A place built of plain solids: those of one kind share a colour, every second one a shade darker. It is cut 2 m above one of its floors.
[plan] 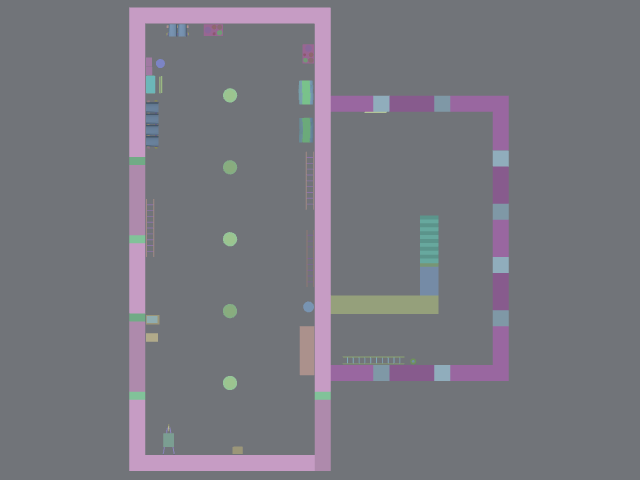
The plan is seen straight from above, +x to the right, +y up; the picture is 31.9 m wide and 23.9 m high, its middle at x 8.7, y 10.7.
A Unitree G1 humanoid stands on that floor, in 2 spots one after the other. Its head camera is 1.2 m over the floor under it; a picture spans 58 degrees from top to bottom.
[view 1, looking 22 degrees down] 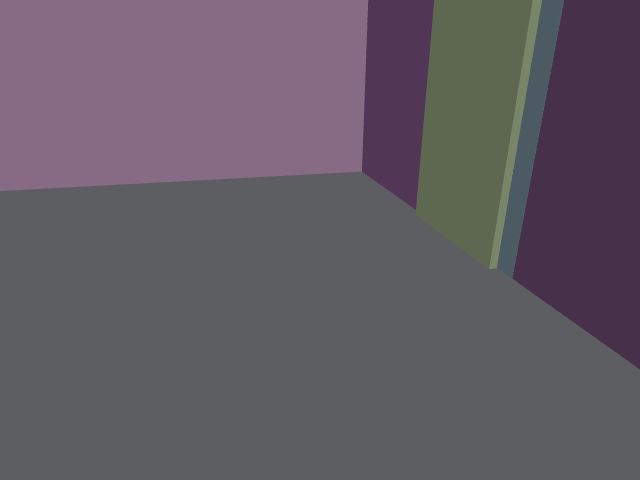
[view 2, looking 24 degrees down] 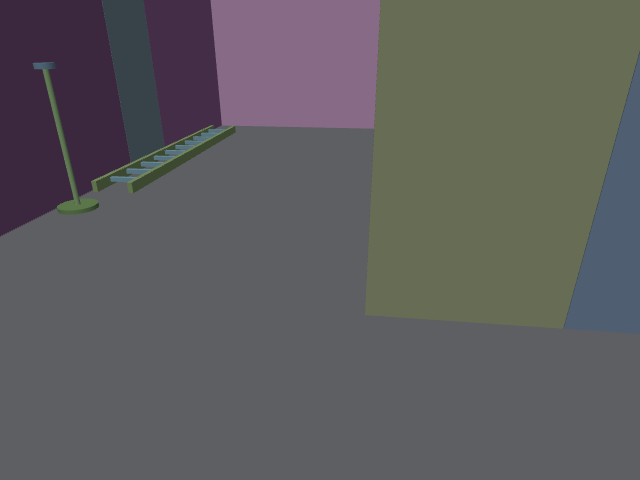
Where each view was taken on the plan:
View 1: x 14.18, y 15.43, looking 167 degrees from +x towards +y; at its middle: ground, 3.20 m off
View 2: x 16.40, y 7.01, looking -173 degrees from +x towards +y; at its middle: ground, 2.95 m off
